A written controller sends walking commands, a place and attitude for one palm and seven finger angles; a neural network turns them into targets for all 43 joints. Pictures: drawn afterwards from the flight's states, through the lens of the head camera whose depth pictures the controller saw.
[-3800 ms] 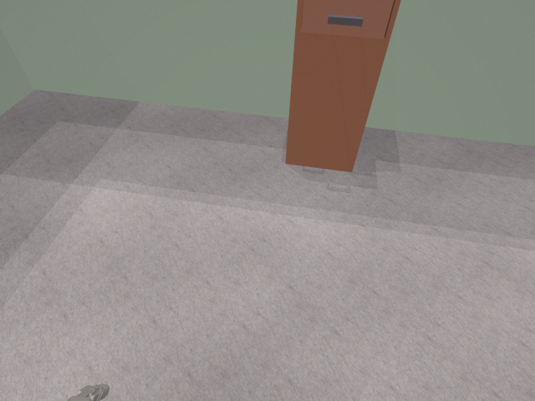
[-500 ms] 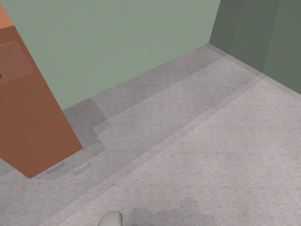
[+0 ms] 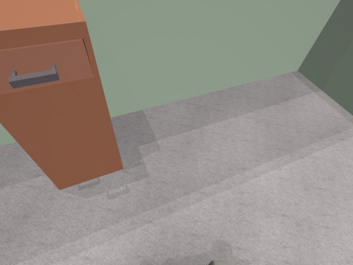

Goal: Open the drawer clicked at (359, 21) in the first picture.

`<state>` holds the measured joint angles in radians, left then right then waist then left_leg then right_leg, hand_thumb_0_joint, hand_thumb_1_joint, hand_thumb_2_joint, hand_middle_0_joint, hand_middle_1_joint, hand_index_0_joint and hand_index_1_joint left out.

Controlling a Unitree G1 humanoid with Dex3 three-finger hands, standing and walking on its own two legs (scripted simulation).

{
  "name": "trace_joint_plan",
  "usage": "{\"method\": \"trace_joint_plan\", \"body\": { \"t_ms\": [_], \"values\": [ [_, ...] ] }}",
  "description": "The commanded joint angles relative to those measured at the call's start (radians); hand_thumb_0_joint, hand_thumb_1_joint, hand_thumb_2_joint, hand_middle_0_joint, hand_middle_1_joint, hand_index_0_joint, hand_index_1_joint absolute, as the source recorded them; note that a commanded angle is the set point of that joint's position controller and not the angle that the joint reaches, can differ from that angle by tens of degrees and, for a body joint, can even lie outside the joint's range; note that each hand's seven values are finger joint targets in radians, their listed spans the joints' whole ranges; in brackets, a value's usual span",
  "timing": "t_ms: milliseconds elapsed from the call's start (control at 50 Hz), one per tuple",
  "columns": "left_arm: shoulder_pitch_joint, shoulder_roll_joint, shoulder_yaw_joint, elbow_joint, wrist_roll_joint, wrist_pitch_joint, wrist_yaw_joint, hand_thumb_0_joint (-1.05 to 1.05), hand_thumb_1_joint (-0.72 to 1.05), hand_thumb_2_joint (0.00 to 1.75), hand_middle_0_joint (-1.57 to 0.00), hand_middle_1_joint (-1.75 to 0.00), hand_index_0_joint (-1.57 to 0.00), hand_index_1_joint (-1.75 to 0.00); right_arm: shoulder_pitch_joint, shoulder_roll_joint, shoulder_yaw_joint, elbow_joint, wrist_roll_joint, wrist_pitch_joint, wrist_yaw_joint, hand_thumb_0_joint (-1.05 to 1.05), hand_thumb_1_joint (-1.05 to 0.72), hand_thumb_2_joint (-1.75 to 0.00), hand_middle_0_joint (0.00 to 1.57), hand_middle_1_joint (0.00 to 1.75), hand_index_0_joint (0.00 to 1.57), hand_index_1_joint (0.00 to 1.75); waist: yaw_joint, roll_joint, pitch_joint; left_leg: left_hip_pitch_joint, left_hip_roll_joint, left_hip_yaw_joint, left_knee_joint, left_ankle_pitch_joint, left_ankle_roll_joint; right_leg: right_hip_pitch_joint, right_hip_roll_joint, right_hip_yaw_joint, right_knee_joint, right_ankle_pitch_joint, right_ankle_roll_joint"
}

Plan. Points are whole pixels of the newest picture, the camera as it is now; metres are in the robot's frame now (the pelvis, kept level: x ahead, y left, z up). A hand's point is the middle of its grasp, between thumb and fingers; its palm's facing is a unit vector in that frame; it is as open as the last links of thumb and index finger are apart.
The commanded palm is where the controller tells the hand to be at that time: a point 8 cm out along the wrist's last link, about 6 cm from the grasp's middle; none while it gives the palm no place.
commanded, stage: turn to face it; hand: left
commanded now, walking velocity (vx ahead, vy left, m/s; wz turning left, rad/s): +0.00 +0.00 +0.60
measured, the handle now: (34, 74) +0.62 +0.48 +0.03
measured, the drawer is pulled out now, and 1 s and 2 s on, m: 0.00 0.00 0.00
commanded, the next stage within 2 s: take the last steps up to it in 0.54 s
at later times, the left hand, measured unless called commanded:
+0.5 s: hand out of the picture -0.01 +0.15 -0.16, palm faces +0.32 -0.91 -0.25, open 7.4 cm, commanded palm none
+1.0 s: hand out of the picture -0.03 +0.20 -0.17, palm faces +0.41 -0.89 -0.21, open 7.4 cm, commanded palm none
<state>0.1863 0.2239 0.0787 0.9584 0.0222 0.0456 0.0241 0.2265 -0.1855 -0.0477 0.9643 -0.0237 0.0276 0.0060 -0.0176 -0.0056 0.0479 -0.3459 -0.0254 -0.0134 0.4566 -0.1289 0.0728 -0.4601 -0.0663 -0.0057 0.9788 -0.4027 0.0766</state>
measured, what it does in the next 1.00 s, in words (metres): steps on the spot, turning left: right foot, then left foot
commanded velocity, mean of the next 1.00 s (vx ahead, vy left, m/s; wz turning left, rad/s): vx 0.11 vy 0.00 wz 0.28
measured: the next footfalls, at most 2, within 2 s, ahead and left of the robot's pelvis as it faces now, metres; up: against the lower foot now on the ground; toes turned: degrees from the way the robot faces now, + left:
right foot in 0.20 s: +0.04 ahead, -0.17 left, +0.00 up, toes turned +7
left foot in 0.62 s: -0.04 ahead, +0.09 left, +0.00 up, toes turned +26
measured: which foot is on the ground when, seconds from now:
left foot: down 0.00-0.20, up 0.22-0.60, down 0.62-1.00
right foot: up 0.00-0.18, down 0.20-0.64, up 0.66-1.00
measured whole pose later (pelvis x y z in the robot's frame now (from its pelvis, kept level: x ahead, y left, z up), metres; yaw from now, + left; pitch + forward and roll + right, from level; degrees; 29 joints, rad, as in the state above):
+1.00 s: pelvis +0.01 +0.00 +0.00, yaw +24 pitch -1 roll +0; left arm 0.24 0.22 0.04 1.02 0.03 0.03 -0.01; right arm 0.30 -0.18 -0.03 1.02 -0.03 -0.02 -0.01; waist 0.00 -0.02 0.01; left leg -0.07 -0.01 0.04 0.36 -0.28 0.03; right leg -0.40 -0.09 -0.08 0.81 -0.36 0.06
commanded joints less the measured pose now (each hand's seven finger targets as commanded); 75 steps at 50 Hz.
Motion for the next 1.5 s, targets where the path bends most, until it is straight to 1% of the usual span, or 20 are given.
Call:
{"method": "trace_joint_plan", "body": {
  "t_ms": [0, 140, 160, 180, 200, 240, 300, 480, 560, 580, 620, 780, 980, 1040, 1060, 1080, 1100, 1140, 1220, 1480],
  "values": [
    [-0.016, 0.054, 0.017, -0.098, -0.005, -0.018, -0.001, 0.00, 0.90, 0.90, -0.20, -0.30, -0.20, -0.30, 0.040, -0.210, -0.067, -0.064, -0.002, -0.012, -0.013, 0.00, -0.90, -0.90, 0.20, 0.30, 0.20, 0.30, -0.021, 0.167, -0.109, 0.131, 0.239, -0.358, -0.181, -0.059, 0.104, -0.016, 0.020, 0.005, -0.078, -0.030, 0.001],
    [0.110, 0.085, 0.018, -0.097, -0.021, -0.028, 0.009, 0.00, 0.90, 0.90, -0.20, -0.30, -0.20, -0.30, -0.020, -0.219, -0.084, -0.099, 0.003, 0.008, -0.005, 0.00, -0.90, -0.90, 0.20, 0.30, 0.20, 0.30, 0.040, 0.165, -0.156, -0.005, 0.143, -0.380, -0.094, -0.031, 0.027, 0.328, 0.068, -0.013, -0.541, 0.109, -0.033],
    [0.143, 0.138, 0.028, -0.094, -0.013, -0.034, 0.015, 0.00, 0.90, 0.90, -0.20, -0.30, -0.20, -0.30, -0.021, -0.176, -0.081, -0.108, 0.011, 0.012, 0.000, 0.00, -0.90, -0.90, 0.20, 0.30, 0.20, 0.30, 0.055, 0.039, -0.153, -0.146, 0.074, -0.311, 0.015, -0.156, -0.033, 0.462, -0.040, 0.075, -0.685, 0.094, -0.069],
    [0.125, 0.246, 0.044, -0.113, 0.007, -0.042, 0.022, 0.00, 0.90, 0.90, -0.20, -0.30, -0.20, -0.30, -0.012, -0.107, -0.070, -0.131, 0.017, 0.011, 0.001, 0.00, -0.90, -0.90, 0.20, 0.30, 0.20, 0.30, 0.059, -0.262, -0.121, -0.344, -0.062, -0.088, 0.293, -0.340, -0.120, 0.511, -0.335, 0.388, -0.804, -0.014, -0.168],
    [0.052, 0.248, 0.030, -0.142, -0.001, -0.034, 0.023, 0.00, 0.90, 0.90, -0.20, -0.30, -0.20, -0.30, -0.036, -0.155, -0.077, -0.137, -0.001, 0.008, -0.001, 0.00, -0.90, -0.90, 0.20, 0.30, 0.20, 0.30, 0.046, -0.236, -0.059, -0.317, -0.030, -0.061, 0.505, -0.416, -0.114, 0.303, -0.432, 0.389, -0.799, 0.059, -0.215],
    [-0.085, 0.172, 0.015, -0.176, -0.005, -0.044, 0.019, 0.00, 0.90, 0.90, -0.20, -0.30, -0.20, -0.30, 0.018, -0.145, -0.080, -0.101, -0.007, 0.031, 0.013, 0.00, -0.90, -0.90, 0.20, 0.30, 0.20, 0.30, -0.032, -0.163, -0.014, -0.247, 0.011, -0.064, 0.699, -0.284, -0.117, 0.162, -0.297, 0.207, -0.779, 0.085, -0.179],
    [-0.061, 0.119, -0.005, -0.160, -0.007, -0.055, 0.014, 0.00, 0.90, 0.90, -0.20, -0.30, -0.20, -0.30, 0.038, -0.134, -0.069, -0.080, -0.002, 0.031, 0.021, 0.00, -0.90, -0.90, 0.20, 0.30, 0.20, 0.30, -0.032, -0.173, 0.030, -0.261, 0.045, -0.004, 0.751, -0.204, -0.141, 0.224, -0.221, 0.035, -0.692, 0.352, -0.160],
    [0.139, 0.189, 0.009, -0.076, 0.012, -0.051, 0.010, 0.00, 0.90, 0.90, -0.20, -0.30, -0.20, -0.30, -0.137, -0.102, -0.030, -0.116, 0.012, 0.021, 0.015, 0.00, -0.90, -0.90, 0.20, 0.30, 0.20, 0.30, 0.073, -0.215, -0.040, -0.126, 0.048, 0.090, 0.358, -0.335, -0.143, 0.406, -0.271, -0.002, -0.573, 0.698, -0.205],
    [0.108, 0.201, 0.017, -0.061, 0.002, -0.045, 0.008, 0.00, 0.90, 0.90, -0.20, -0.30, -0.20, -0.30, -0.054, -0.120, -0.025, -0.085, 0.015, 0.002, 0.007, 0.00, -0.90, -0.90, 0.20, 0.30, 0.20, 0.30, 0.027, -0.206, -0.111, 0.110, 0.025, 0.120, 0.041, -0.141, -0.116, 0.365, -0.236, -0.061, -0.447, 0.702, -0.139],
    [0.095, 0.182, 0.013, -0.063, -0.008, -0.041, 0.006, 0.00, 0.90, 0.90, -0.20, -0.30, -0.20, -0.30, 0.001, -0.163, -0.034, -0.070, 0.013, -0.008, 0.006, 0.00, -0.90, -0.90, 0.20, 0.30, 0.20, 0.30, -0.008, -0.104, -0.151, 0.257, 0.073, 0.082, -0.078, 0.027, -0.099, 0.290, -0.206, -0.109, -0.334, 0.607, -0.091],
    [0.077, 0.079, -0.021, -0.108, -0.012, -0.032, 0.004, 0.00, 0.90, 0.90, -0.20, -0.30, -0.20, -0.30, 0.077, -0.318, -0.067, -0.056, 0.013, -0.014, -0.009, 0.00, -0.90, -0.90, 0.20, 0.30, 0.20, 0.30, -0.047, 0.290, -0.205, 0.448, 0.450, -0.309, -0.065, 0.749, 0.115, -0.064, -0.043, -0.094, -0.016, -0.248, 0.003],
    [0.072, 0.071, -0.019, -0.006, 0.006, -0.036, -0.035, 0.00, 0.90, 0.90, -0.20, -0.30, -0.20, -0.30, 0.034, -0.174, -0.020, -0.022, 0.006, -0.051, -0.028, 0.00, -0.90, -0.90, 0.20, 0.30, 0.20, 0.30, -0.005, 0.159, -0.024, 0.283, 0.262, -0.134, -0.210, 0.062, 0.080, -0.092, -0.038, -0.054, 0.086, 0.033, -0.014],
    [-0.011, 0.033, -0.029, -0.023, 0.002, -0.059, -0.042, 0.00, 0.90, 0.90, -0.20, -0.30, -0.20, -0.30, 0.112, -0.164, -0.028, 0.043, -0.005, -0.064, -0.026, 0.00, -0.90, -0.90, 0.20, 0.30, 0.20, 0.30, -0.012, 0.133, 0.051, 0.225, 0.292, -0.176, -0.238, -0.106, 0.108, 0.037, -0.022, -0.079, -0.310, 0.041, -0.030],
    [0.136, 0.041, -0.018, 0.037, 0.004, -0.077, -0.039, 0.00, 0.90, 0.90, -0.20, -0.30, -0.20, -0.30, 0.098, -0.142, -0.020, 0.060, 0.000, -0.064, -0.026, 0.00, -0.90, -0.90, 0.20, 0.30, 0.20, 0.30, 0.061, 0.054, 0.006, 0.090, 0.218, -0.099, -0.056, -0.133, 0.042, 0.335, 0.010, -0.094, -0.520, 0.177, -0.046],
    [0.236, 0.092, -0.005, 0.069, 0.010, -0.092, -0.033, 0.00, 0.90, 0.90, -0.20, -0.30, -0.20, -0.30, 0.105, -0.103, -0.014, 0.061, 0.008, -0.070, -0.021, 0.00, -0.90, -0.90, 0.20, 0.30, 0.20, 0.30, 0.102, -0.064, -0.049, -0.021, 0.143, -0.018, 0.136, -0.183, 0.000, 0.510, -0.082, 0.024, -0.596, 0.114, -0.077],
    [0.319, 0.195, 0.015, 0.091, 0.014, -0.099, -0.022, 0.00, 0.90, 0.90, -0.20, -0.30, -0.20, -0.30, 0.110, -0.037, 0.001, 0.035, 0.015, -0.074, -0.012, 0.00, -0.90, -0.90, 0.20, 0.30, 0.20, 0.30, 0.127, -0.357, -0.063, -0.237, 0.020, 0.100, 0.415, -0.393, -0.048, 0.627, -0.324, 0.356, -0.733, 0.012, -0.167],
    [0.360, 0.196, 0.012, 0.094, -0.003, -0.092, -0.013, 0.00, 0.90, 0.90, -0.20, -0.30, -0.20, -0.30, 0.047, -0.095, -0.011, 0.009, 0.006, -0.066, -0.011, 0.00, -0.90, -0.90, 0.20, 0.30, 0.20, 0.30, 0.149, -0.263, -0.032, -0.281, 0.053, 0.037, 0.563, -0.469, -0.040, 0.536, -0.388, 0.463, -0.818, -0.113, -0.228],
    [0.227, 0.141, 0.003, 0.069, -0.006, -0.094, -0.011, 0.00, 0.90, 0.90, -0.20, -0.30, -0.20, -0.30, 0.030, -0.092, -0.024, 0.031, 0.002, -0.057, 0.000, 0.00, -0.90, -0.90, 0.20, 0.30, 0.20, 0.30, 0.093, -0.197, 0.075, -0.292, 0.112, 0.008, 0.675, -0.309, -0.039, 0.331, -0.334, 0.406, -0.879, -0.317, -0.218],
    [0.169, 0.034, -0.024, 0.063, -0.005, -0.114, -0.003, 0.00, 0.90, 0.90, -0.20, -0.30, -0.20, -0.30, 0.121, -0.027, -0.019, 0.090, -0.006, -0.035, 0.009, 0.00, -0.90, -0.90, 0.20, 0.30, 0.20, 0.30, 0.010, -0.062, 0.070, -0.196, 0.147, 0.038, 0.637, -0.123, -0.078, 0.232, -0.226, 0.106, -0.857, 0.027, -0.178],
    [0.250, 0.061, -0.015, 0.143, 0.007, -0.112, -0.004, 0.00, 0.90, 0.90, -0.20, -0.30, -0.20, -0.30, 0.023, -0.011, -0.014, 0.039, 0.004, -0.070, 0.019, 0.00, -0.90, -0.90, 0.20, 0.30, 0.20, 0.30, 0.012, -0.105, 0.052, 0.030, 0.108, 0.137, 0.127, -0.079, -0.067, 0.271, -0.205, -0.012, -0.697, 0.232, -0.196]
  ]
}}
